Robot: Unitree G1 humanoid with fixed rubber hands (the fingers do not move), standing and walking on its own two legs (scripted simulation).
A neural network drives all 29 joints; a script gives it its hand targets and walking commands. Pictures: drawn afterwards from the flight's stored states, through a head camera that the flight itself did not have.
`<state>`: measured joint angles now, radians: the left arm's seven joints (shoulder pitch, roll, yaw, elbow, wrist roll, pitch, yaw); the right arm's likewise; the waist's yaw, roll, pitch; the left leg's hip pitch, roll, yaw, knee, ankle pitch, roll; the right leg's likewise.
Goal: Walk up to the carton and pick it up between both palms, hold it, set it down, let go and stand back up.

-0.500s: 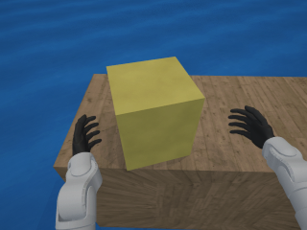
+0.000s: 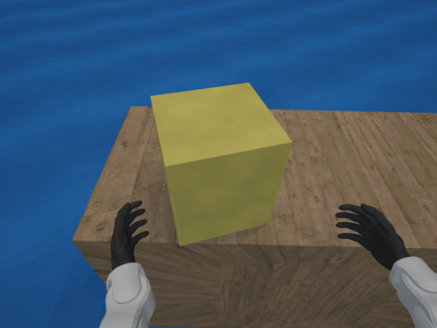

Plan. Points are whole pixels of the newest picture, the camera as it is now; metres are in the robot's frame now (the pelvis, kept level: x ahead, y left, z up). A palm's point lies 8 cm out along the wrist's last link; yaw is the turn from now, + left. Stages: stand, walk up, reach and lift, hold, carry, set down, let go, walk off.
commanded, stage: set down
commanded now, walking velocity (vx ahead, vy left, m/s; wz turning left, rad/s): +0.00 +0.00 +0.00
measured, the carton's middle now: (214, 164) +0.44 +0.05 +0.06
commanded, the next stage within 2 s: let go in 1.48 s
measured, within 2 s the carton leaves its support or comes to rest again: neither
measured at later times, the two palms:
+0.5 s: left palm (120, 280) +0.21 +0.20 +0.01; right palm (375, 275) +0.24 -0.25 +0.01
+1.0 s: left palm (102, 309) +0.18 +0.23 -0.04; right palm (351, 302) +0.20 -0.21 -0.04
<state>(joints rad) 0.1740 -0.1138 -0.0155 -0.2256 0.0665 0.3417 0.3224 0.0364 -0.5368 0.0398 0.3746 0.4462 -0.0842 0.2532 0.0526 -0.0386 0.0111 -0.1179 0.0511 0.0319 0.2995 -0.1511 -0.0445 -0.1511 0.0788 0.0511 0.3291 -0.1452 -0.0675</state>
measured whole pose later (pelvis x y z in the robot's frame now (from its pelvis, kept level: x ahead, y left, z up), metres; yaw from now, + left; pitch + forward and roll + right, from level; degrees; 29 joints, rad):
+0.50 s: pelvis +0.01 +0.01 +0.00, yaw +0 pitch +0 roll +0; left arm 0.26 -0.06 0.00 -0.03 0.07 0.21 0.26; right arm 0.14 -0.48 0.05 0.45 0.38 -0.16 0.26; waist 0.06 -0.05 0.02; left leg -0.13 0.04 0.04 0.30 -0.16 -0.03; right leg -0.16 0.07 0.06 0.33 -0.16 -0.05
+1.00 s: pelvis +0.02 +0.03 +0.00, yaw +1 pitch -1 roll +0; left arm 0.31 0.08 -0.01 0.20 0.03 0.12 0.15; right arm 0.23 -0.32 0.01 0.53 0.19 -0.17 0.18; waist 0.04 -0.04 0.03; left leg -0.10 0.02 0.02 0.30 -0.18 -0.01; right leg -0.11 0.04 0.04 0.29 -0.16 -0.03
